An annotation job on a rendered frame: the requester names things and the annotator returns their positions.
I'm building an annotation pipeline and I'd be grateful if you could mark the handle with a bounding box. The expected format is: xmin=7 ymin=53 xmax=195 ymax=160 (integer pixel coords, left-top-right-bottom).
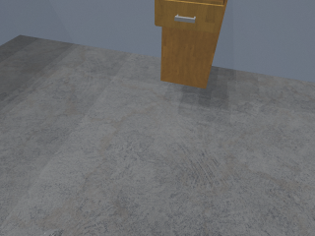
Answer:
xmin=174 ymin=14 xmax=196 ymax=24

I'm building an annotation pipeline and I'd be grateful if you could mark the cabinet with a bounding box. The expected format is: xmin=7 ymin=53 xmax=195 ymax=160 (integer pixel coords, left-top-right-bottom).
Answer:
xmin=160 ymin=0 xmax=227 ymax=89

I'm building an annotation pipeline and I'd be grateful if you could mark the drawer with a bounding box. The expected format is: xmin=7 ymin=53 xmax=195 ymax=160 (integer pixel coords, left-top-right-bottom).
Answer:
xmin=155 ymin=0 xmax=223 ymax=33

